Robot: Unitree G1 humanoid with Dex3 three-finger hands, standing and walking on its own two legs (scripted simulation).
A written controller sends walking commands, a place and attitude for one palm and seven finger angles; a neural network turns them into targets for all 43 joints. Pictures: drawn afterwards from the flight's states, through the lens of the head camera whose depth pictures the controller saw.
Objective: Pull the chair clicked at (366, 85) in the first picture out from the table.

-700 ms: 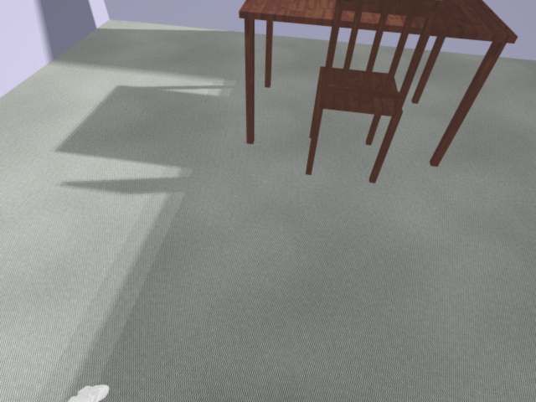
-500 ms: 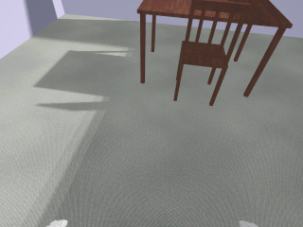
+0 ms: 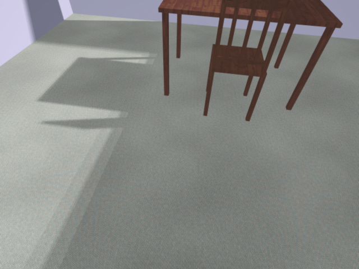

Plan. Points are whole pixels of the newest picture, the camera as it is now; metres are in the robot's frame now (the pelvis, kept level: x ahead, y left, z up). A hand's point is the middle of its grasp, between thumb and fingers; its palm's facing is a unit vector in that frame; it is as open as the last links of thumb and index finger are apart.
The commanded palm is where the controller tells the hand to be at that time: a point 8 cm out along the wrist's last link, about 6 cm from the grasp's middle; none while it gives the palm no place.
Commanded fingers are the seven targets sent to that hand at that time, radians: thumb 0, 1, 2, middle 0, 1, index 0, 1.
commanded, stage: stand and wait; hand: left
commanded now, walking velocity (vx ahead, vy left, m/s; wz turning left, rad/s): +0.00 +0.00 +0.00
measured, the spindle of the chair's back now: (247, 35) +1.42 -0.35 -0.08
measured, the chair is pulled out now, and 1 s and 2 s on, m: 0.00 0.00 0.00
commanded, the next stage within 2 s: look at it before walking up in 0.12 s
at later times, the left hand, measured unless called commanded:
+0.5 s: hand out of the picture +0.07 +0.24 -0.16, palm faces -0.05 -0.94 -0.33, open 7.4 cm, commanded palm none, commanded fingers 0.00 0.90 0.90 -0.20 -0.30 -0.20 -0.30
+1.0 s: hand out of the picture +0.06 +0.22 -0.17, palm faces -0.06 -0.95 -0.29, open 7.4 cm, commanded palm none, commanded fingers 0.00 0.90 0.90 -0.20 -0.30 -0.20 -0.30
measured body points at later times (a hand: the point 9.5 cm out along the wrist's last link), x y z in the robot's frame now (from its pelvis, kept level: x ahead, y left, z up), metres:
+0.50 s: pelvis +0.00 -0.01 +0.00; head +0.00 +0.00 +0.45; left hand +0.08 +0.29 -0.13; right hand +0.07 -0.30 -0.13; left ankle +0.00 +0.12 -0.74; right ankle +0.01 -0.13 -0.74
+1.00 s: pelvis +0.01 -0.01 +0.00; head +0.01 +0.00 +0.45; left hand +0.07 +0.27 -0.15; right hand +0.07 -0.29 -0.14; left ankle +0.00 +0.12 -0.74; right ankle +0.01 -0.13 -0.74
